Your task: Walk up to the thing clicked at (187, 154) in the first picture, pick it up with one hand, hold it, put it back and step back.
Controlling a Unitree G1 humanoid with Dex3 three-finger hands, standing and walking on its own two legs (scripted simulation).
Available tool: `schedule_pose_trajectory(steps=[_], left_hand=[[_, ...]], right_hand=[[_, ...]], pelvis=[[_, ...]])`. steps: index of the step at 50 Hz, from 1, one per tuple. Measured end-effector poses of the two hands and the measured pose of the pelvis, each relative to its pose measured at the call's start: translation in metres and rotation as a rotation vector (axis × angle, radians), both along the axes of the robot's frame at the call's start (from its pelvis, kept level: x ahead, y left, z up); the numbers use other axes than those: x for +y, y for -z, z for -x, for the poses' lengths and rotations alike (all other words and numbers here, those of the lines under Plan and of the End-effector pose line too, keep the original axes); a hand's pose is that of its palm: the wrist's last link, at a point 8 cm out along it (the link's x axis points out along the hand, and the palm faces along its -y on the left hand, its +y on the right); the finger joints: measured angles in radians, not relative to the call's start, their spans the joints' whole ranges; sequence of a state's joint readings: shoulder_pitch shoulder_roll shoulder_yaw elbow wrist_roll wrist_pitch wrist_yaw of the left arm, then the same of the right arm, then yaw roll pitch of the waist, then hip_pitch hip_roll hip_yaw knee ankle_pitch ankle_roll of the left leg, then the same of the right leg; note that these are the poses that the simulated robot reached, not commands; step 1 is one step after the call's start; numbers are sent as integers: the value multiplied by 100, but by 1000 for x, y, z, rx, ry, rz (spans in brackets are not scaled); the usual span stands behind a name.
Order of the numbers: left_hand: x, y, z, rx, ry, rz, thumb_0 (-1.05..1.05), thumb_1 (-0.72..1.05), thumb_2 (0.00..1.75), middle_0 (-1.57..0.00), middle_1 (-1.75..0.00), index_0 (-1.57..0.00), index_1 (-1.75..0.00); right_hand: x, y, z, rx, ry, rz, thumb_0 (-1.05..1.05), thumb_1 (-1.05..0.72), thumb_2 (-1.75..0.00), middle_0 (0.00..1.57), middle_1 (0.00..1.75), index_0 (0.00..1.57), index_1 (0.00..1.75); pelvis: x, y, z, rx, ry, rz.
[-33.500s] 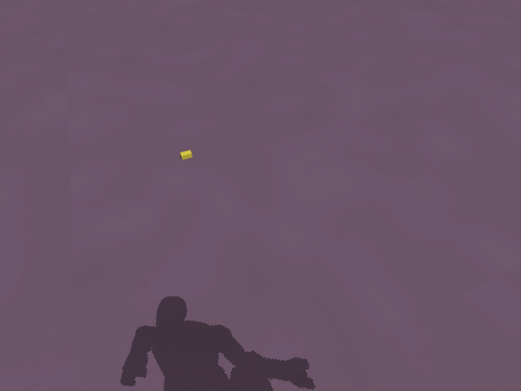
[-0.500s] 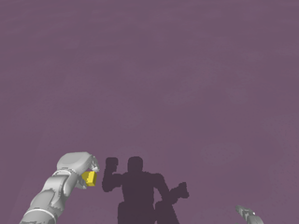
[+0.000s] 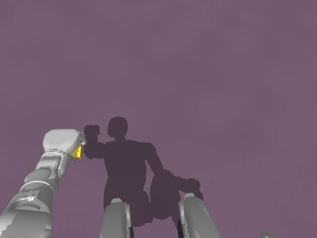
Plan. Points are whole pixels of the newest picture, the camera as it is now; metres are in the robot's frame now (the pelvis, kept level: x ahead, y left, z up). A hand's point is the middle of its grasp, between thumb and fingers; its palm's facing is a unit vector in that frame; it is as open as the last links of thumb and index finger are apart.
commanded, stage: crouch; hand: left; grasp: from above
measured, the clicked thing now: (70, 152) +0.40 +0.25 -0.15
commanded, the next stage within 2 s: lower in 1.28 s
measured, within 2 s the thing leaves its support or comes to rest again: neither
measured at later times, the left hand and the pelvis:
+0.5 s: hand (82, 162) +0.42 +0.27 -0.33, palm faces -0.45 +0.02 -0.89, open 6.5 cm; pelvis -0.02 +0.00 -0.17, yaw -3 degrees
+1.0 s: hand (86, 163) +0.44 +0.27 -0.41, palm faces -0.47 +0.01 -0.88, open 6.5 cm; pelvis -0.03 +0.00 -0.25, yaw -5 degrees
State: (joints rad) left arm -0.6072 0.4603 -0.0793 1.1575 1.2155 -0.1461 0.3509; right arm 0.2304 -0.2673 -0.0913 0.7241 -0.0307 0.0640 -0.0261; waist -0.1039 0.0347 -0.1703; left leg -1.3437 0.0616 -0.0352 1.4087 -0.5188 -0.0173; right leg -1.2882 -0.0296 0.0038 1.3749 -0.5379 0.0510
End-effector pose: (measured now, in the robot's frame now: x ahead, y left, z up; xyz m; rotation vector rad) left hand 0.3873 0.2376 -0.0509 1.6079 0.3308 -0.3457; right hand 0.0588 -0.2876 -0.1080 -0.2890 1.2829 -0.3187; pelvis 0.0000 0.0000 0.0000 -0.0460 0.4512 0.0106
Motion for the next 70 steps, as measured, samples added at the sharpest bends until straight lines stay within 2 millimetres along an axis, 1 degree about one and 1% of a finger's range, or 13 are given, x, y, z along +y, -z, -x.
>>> schedule_pose_trajectory(steps=[5, 10, 14, 19, 22, 26, 31, 35, 44, 50, 54, 61, 70], left_hand=[[3, 50, -11, 4, -13, 4, 0, 53, 0, -107, -2, -108, 0], [9, 98, -19, 33, -21, 5, 0, 53, 0, -106, -4, -108, -1], [15, 138, -25, 53, -23, 17, 0, 53, 0, -106, -4, -107, -1], [21, 181, -33, 53, -21, 32, 0, 53, 0, -106, -5, -108, -2], [25, 202, -38, 44, -22, 38, 0, 53, 0, -106, -5, -108, -1], [28, 225, -43, 42, -28, 39, 0, 53, 0, -106, -5, -108, -1], [30, 247, -46, 48, -36, 40, 0, 53, 0, -106, -5, -108, -1], [30, 260, -49, 58, -36, 37, 0, 53, 0, -106, -5, -108, -2], [32, 284, -59, 52, -33, 42, 0, 53, 0, -105, -7, -107, -3], [33, 301, -61, 61, -29, 44, 0, 54, 0, -104, -7, -106, -3], [34, 311, -62, 65, -24, 46, 0, 54, 0, -104, -7, -106, -3], [37, 327, -64, 61, -20, 49, 0, 54, 0, -104, -8, -106, -3], [40, 344, -69, 58, -23, 51, 0, 53, 0, -104, -7, -106, -3]], right_hand=[[10, 47, 25, 55, 18, -11, 0, -90, -89, 20, 30, 20, 30], [21, 88, 36, 78, 9, -37, 0, -90, -89, 21, 30, 20, 30], [26, 117, 35, 88, -19, -52, 0, -90, -89, 21, 30, 20, 30], [25, 149, 27, 102, -68, -56, 0, -90, -89, 21, 30, 20, 30], [21, 164, 21, 107, -94, -52, 0, -90, -90, 21, 30, 20, 30], [16, 179, 14, 110, -119, -47, 0, -91, -90, 21, 30, 20, 30], [10, 194, 12, 115, -137, -41, 0, -91, -90, 21, 30, 20, 30], [6, 204, 16, 127, -140, -40, 0, -91, -90, 21, 30, 20, 30], [4, 226, 43, 184, -120, -42, 0, -91, -90, 21, 30, 20, 30], [8, 241, 60, 217, -104, -50, 0, -91, -90, 21, 30, 20, 30], [11, 251, 67, 234, -103, -57, 0, -91, -90, 21, 30, 20, 30], [15, 264, 70, 248, -117, -62, 0, -91, -90, 21, 30, 20, 30], [17, 272, 64, 249, -135, -52, 0, -91, -90, 21, 30, 20, 30]], pelvis=[[4, 43, 9, 65, 4, 11], [5, 81, 16, 117, 4, 21], [5, 110, 19, 155, 6, 30], [4, 143, 19, 188, 7, 42], [3, 160, 19, 198, 8, 49], [2, 179, 19, 201, 12, 55], [1, 196, 21, 197, 19, 60], [0, 208, 23, 189, 26, 61], [-1, 237, 28, 172, 41, 68], [0, 254, 31, 156, 47, 73], [1, 265, 33, 148, 50, 76], [2, 279, 33, 137, 56, 83], [3, 289, 30, 136, 61, 94]])
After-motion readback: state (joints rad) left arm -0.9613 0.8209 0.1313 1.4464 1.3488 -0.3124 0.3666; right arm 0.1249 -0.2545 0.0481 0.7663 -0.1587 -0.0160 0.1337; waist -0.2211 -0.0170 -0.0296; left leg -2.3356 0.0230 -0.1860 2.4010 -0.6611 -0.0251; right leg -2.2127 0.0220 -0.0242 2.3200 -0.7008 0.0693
